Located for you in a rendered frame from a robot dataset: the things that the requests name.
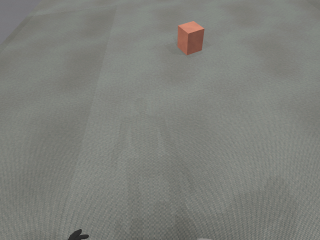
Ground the carton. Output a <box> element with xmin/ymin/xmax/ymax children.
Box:
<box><xmin>177</xmin><ymin>21</ymin><xmax>205</xmax><ymax>55</ymax></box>

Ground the left robot hand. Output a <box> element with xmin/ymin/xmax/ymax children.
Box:
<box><xmin>68</xmin><ymin>229</ymin><xmax>89</xmax><ymax>240</ymax></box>

